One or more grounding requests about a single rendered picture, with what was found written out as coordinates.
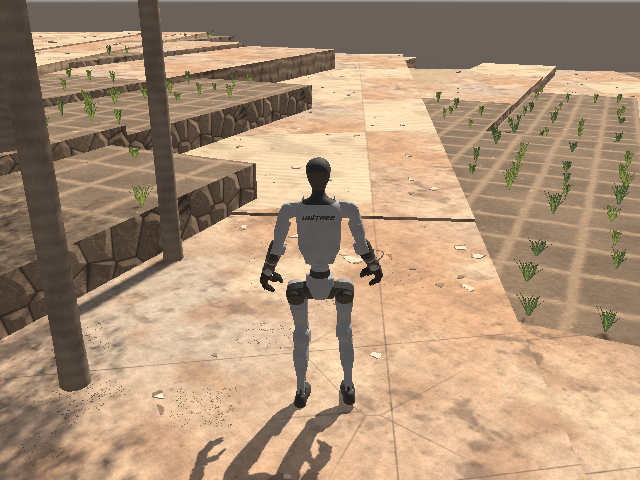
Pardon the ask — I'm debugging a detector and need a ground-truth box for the humanoid robot torso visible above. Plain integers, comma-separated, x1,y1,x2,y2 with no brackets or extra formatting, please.
296,196,343,300

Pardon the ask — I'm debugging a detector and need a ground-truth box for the robot right hand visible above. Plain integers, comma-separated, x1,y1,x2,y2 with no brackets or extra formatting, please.
360,265,383,286

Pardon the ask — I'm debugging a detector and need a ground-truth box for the robot left forearm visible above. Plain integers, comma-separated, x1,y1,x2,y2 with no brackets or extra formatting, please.
262,240,281,276

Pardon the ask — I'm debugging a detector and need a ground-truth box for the robot left upper arm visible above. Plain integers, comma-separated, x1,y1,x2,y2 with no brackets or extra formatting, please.
270,201,298,256

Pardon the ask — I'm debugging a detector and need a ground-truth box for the robot right shin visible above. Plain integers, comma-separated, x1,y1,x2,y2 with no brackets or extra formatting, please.
339,323,354,391

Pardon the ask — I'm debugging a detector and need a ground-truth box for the robot right forearm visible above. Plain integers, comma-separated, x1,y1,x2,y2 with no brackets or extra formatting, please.
360,239,380,271

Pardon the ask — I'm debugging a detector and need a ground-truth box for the robot left hand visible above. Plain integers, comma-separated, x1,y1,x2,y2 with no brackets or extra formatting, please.
260,272,283,292

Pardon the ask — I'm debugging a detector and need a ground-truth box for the robot right upper arm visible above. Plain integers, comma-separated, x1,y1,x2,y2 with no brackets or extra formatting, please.
339,201,370,255

